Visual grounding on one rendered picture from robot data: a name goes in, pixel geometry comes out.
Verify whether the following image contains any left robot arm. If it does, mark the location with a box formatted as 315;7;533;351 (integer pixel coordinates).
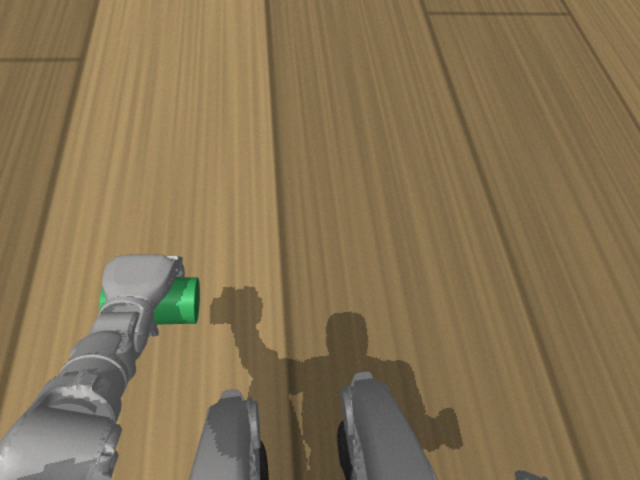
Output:
0;296;154;480

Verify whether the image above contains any right robot foot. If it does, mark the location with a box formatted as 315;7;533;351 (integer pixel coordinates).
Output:
337;421;353;480

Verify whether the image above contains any can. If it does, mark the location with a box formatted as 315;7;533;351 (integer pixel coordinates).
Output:
99;278;200;324

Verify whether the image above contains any left robot hand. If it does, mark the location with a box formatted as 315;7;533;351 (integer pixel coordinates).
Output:
102;254;185;337

